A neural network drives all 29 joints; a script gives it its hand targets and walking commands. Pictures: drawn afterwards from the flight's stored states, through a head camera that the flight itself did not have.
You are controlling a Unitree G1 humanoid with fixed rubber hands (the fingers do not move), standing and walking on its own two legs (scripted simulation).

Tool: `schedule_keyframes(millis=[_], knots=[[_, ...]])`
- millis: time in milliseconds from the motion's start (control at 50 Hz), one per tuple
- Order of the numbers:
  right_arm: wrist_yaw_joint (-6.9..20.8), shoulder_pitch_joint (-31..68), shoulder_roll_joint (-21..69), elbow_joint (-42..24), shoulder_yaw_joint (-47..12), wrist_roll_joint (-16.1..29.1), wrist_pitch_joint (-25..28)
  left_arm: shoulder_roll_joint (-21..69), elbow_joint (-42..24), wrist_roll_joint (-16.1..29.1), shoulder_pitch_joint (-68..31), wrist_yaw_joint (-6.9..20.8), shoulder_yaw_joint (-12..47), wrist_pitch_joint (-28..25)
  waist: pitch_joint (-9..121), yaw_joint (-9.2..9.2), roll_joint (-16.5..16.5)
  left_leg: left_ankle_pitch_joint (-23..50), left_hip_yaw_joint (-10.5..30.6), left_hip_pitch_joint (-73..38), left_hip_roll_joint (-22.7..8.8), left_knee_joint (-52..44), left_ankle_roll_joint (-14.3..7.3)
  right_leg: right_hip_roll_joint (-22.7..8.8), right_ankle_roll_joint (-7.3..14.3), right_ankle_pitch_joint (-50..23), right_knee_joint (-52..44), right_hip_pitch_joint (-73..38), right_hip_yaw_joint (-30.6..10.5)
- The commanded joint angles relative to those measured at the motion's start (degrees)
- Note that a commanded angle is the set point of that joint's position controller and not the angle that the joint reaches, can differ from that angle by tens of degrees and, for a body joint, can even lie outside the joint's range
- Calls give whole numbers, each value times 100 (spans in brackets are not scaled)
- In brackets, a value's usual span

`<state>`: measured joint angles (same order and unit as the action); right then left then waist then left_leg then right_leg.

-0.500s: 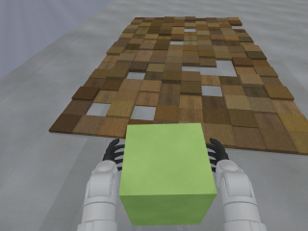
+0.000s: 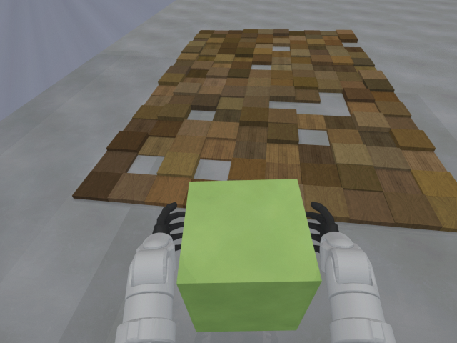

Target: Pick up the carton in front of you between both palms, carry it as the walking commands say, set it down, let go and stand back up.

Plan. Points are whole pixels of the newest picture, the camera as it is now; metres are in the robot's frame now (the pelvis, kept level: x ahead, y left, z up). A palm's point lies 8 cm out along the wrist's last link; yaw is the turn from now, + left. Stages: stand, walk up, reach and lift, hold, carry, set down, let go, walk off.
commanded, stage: carry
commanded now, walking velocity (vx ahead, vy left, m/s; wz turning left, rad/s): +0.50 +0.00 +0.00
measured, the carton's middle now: (244, 258) +0.30 +0.00 -0.02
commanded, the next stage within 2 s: none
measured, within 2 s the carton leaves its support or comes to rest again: neither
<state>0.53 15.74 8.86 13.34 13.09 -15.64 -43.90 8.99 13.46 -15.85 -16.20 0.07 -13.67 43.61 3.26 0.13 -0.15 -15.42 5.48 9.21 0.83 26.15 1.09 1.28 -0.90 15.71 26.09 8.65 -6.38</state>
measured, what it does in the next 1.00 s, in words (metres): walks ahead: right foot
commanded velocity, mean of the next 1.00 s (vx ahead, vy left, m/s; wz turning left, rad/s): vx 0.50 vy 0.00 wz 0.00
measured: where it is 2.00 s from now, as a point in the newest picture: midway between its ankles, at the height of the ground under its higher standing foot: (242, 201)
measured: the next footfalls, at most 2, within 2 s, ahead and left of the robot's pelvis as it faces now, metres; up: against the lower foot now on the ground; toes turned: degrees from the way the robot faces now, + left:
right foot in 0.60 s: +0.35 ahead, -0.13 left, +0.00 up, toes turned -10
left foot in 1.08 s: +0.72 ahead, +0.06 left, +0.00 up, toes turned +8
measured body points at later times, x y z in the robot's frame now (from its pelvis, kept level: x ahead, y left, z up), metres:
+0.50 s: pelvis +0.18 -0.02 -0.01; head +0.16 -0.02 +0.44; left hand +0.44 +0.13 +0.07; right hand +0.42 -0.18 +0.07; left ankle +0.08 +0.09 -0.74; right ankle +0.12 -0.11 -0.70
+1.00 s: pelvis +0.47 -0.04 -0.01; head +0.45 -0.05 +0.44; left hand +0.72 +0.12 +0.11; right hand +0.74 -0.19 +0.11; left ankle +0.63 +0.08 -0.71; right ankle +0.31 -0.12 -0.74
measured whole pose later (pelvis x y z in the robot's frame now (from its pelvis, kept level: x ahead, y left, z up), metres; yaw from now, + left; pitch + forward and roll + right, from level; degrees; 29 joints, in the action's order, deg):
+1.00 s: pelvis +0.47 -0.04 -0.01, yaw +0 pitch +4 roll +1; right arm -12.1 0.8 7.2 -32.9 5.1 0.9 -65.8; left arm 7.2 -31.3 2.9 -2.5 -11.8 -3.2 66.2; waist 7.9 3.6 -0.4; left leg -4.5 -9.2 35.2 -4.3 34.5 -1.8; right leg -0.6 1.1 22.1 14.7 -3.7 9.8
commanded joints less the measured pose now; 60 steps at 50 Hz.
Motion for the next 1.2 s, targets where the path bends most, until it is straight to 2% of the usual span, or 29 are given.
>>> schedule_keyframes(millis=[0,60,160,200,220,240,260,300,340,360,380,400,440,520,560,580,600,620,640,700,760,880,960,1040,1060,1080,1100,1120,1180], knots=[[1234,3262,5233,-632,-3465,1735,163,5321,-540,1749,-3126,1294,3508,-96,797,-12,2,-2338,50,503,-445,-420,-168,-446,208,2332,-494,870,-95],[1098,3072,5223,-1203,-3891,1964,-50,5296,-1098,2024,-2998,1167,3956,104,1334,-15,158,-1585,26,330,-608,-292,-265,-427,214,1389,102,838,264],[762,2752,4962,-2260,-4328,2194,-690,5078,-2181,2399,-2866,893,4506,752,1033,-51,901,-2190,724,410,-1258,-754,-675,-193,74,1061,424,1248,1044],[601,2536,4802,-2565,-4350,2195,-965,4970,-2414,2466,-2628,740,4483,1009,994,-6,139,-1210,-212,1084,-799,152,-418,-541,136,823,-238,366,601],[516,2377,4771,-2752,-4420,2267,-1120,4856,-2470,2465,-2252,629,4461,1145,1133,54,-950,-632,-901,1723,-453,1326,-178,-1205,416,284,-412,-279,-363],[433,2279,4681,-2932,-4482,2344,-1267,4713,-2543,2407,-1811,503,4348,1273,1054,138,-1574,-945,-1276,2623,-205,1803,3,-1645,776,-766,-550,-944,-1134],[348,2210,4582,-3083,-4523,2429,-1400,4641,-2650,2313,-1513,368,4253,1398,928,163,-1642,-1526,-1382,3214,-156,1641,48,-1863,1058,-1876,-530,-1381,-1443],[161,1927,4542,-3449,-4584,2608,-1621,4640,-3141,2299,-1291,109,4260,1606,1132,117,-990,-1279,-1447,2791,-145,721,11,-1735,1050,-2668,-172,-1526,-976],[-46,1339,4619,-3807,-4483,2678,-1790,4644,-3725,2392,-1059,-106,4336,1794,1796,-68,-385,25,-1432,-320,-186,-531,-130,-1168,467,-2077,871,229,478],[-188,915,4622,-3825,-4320,2584,-1837,4532,-4087,2473,-1130,-189,4340,1913,1824,-193,756,66,191,-1560,-1056,-952,-499,-666,97,-1650,2329,1691,1336],[-334,690,4557,-3839,-4114,2375,-1859,4494,-4384,2617,-1303,-246,4452,2003,1653,-178,2108,2623,1658,-2687,-2124,-644,-1169,-176,-70,636,3037,3517,1544],[-438,511,4506,-4090,-3994,2313,-1921,4474,-4475,2756,-1237,-299,4559,2036,1366,-209,1569,3646,1760,-2957,-2396,-595,-1524,-273,57,1805,3214,4293,1215],[-581,490,4541,-4641,-4079,2435,-1982,4485,-4662,2802,-784,-392,4424,2057,1319,-247,633,3269,1271,-3157,-2357,-619,-1363,-474,145,2060,2767,4608,1064],[-830,452,3958,-5171,-4161,2626,-1987,4081,-4757,2523,-48,-780,3971,2014,1302,-100,938,2471,-543,-1328,-1640,-768,-653,-154,159,86,764,2223,1615],[-934,258,3575,-5287,-4148,2684,-1998,3790,-4731,2316,307,-983,3723,1997,1615,45,656,2442,-1416,-22,-1252,107,-375,249,209,-736,143,-118,2268],[-980,189,3378,-5321,-4130,2718,-2011,3640,-4704,2267,404,-1059,3631,1998,1846,79,341,2059,-1726,704,-1051,838,-235,87,271,-473,200,-1308,2086],[-1029,314,3157,-5381,-4085,2742,-2037,3435,-4677,2242,563,-1138,3553,2001,1900,253,-524,892,-1906,1498,-689,2297,-35,-952,438,913,-515,-1800,370],[-1054,410,3043,-5449,-4097,2787,-2082,3297,-4641,2225,389,-1205,3490,1999,1679,204,-1728,-1123,-1623,2892,11,3705,125,-2375,1263,1044,-1464,-2058,-2495],[-1069,339,3037,-5335,-4153,2826,-2107,3295,-4819,2340,223,-1218,3565,2023,1408,157,-1168,-1372,-817,3375,-394,4475,-90,-2680,1612,692,-1511,-1847,-2781],[-1065,146,3378,-4895,-3949,2693,-2081,3581,-4998,2620,-254,-1129,3976,2019,1187,95,103,-568,-600,3352,-974,4210,-251,-2312,1253,-394,-1491,-997,-1422],[-1097,-96,3494,-4718,-3752,2441,-1984,3539,-5136,2782,-330,-1013,4208,1998,1143,88,-267,-181,-889,2818,-822,2948,-165,-1884,889,-482,-1742,-643,-215],[-1198,140,3118,-4999,-3771,2378,-2011,2988,-5343,2983,-372,-910,4296,2066,667,210,-712,931,-1510,2862,-459,1151,-124,-1453,778,-2115,-1615,-1027,845],[-1287,1097,2514,-4931,-3665,2475,-2131,2408,-4991,2946,-1132,-1044,3972,2127,287,353,-908,1289,-1655,2562,-341,807,-349,-1352,836,-2213,-1454,-879,1085],[-1354,1974,2107,-4327,-3258,2470,-2151,2161,-4451,2842,-2187,-1198,3700,2164,969,-87,-798,604,-2097,654,211,574,-587,-1146,589,-3993,475,-711,1662],[-1375,2143,2025,-4133,-3113,2462,-2152,2114,-4334,2803,-2471,-1249,3626,2177,1493,-328,-400,269,-1857,-580,101,559,-577,-902,443,-3267,1719,-87,1754],[-1417,2325,1919,-3998,-3002,2476,-2160,2134,-4244,2760,-2701,-1300,3550,2205,1980,-377,635,-1424,665,-1433,-1355,-91,-978,-468,221,-1740,3403,1126,1687],[-1439,2633,1961,-3826,-3012,2580,-2152,2165,-4111,2760,-2874,-1332,3441,2210,2204,-439,2103,-1475,3015,-2215,-2259,-1121,-1628,394,164,1062,4802,2700,1168],[-1420,2882,2123,-3764,-3040,2705,-2149,2350,-3986,2818,-3278,-1377,3366,2185,2154,-350,1610,-704,2684,-2089,-2213,-1039,-1623,18,328,1133,5536,3017,527],[-1302,3832,2914,-3699,-3269,2829,-2000,2982,-3430,2623,-3688,-1363,3050,2058,2100,-328,312,712,1219,-1116,-1859,-737,-1227,-530,513,380,5006,2978,427]])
